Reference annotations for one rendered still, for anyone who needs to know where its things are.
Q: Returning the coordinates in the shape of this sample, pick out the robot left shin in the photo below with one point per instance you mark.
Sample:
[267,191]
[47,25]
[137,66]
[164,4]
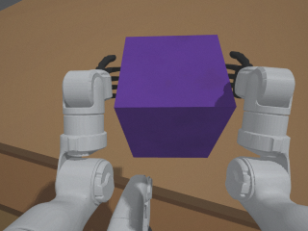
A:
[146,215]

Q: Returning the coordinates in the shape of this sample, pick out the left robot thigh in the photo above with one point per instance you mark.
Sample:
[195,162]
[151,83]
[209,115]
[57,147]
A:
[129,210]

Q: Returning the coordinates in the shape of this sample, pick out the carton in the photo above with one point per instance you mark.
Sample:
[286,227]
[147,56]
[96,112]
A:
[173,96]

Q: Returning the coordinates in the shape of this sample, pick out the left robot forearm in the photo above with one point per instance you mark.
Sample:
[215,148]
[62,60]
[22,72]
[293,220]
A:
[84,96]

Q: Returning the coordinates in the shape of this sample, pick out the robot left hand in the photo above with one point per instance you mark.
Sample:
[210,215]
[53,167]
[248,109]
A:
[104,63]

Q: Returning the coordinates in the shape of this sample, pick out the right robot forearm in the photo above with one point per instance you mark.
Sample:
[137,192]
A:
[268,95]

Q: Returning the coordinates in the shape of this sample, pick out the robot left upper arm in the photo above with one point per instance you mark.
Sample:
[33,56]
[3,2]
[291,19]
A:
[82,184]

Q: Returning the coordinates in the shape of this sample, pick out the robot right hand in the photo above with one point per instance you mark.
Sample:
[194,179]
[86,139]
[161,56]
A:
[245,63]

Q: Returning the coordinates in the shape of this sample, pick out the robot right upper arm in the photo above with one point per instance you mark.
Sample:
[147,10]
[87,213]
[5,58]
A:
[263,187]

